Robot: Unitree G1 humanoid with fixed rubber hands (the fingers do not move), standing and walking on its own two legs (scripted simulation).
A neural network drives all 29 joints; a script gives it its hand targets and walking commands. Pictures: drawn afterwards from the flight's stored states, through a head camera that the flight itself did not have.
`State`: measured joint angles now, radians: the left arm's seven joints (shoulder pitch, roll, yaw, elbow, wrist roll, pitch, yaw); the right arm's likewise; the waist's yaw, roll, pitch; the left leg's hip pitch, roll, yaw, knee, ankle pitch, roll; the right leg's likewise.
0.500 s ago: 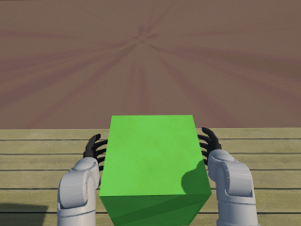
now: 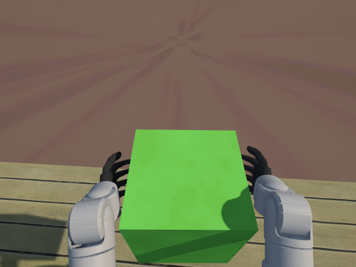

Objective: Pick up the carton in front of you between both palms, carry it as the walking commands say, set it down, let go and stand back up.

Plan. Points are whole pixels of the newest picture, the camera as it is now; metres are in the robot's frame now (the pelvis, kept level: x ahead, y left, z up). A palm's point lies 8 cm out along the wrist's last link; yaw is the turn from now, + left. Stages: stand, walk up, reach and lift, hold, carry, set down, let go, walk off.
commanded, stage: carry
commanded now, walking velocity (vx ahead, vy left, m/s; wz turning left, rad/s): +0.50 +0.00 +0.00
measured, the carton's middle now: (184, 200) +0.28 +0.01 +0.02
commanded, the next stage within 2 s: none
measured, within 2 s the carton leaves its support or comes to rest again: neither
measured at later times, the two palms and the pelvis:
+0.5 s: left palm (135, 90) +0.61 +0.16 +0.07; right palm (233, 90) +0.59 -0.14 +0.08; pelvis +0.34 +0.03 +0.00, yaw -4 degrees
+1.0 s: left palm (157, 16) +1.01 +0.12 +0.15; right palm (231, 13) +1.02 -0.18 +0.15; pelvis +0.66 -0.03 +0.00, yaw -1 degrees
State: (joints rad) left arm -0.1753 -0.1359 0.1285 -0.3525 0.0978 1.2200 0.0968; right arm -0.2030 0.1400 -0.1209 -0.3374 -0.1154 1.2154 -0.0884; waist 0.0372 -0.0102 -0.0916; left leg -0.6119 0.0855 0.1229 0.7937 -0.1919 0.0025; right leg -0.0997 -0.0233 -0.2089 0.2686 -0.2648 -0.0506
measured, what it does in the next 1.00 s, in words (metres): walks ahead: left foot, then right foot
